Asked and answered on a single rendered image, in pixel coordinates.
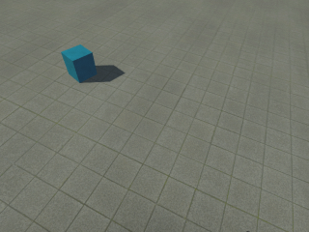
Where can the carton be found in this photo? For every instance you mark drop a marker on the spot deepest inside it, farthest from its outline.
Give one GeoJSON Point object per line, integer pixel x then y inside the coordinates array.
{"type": "Point", "coordinates": [80, 62]}

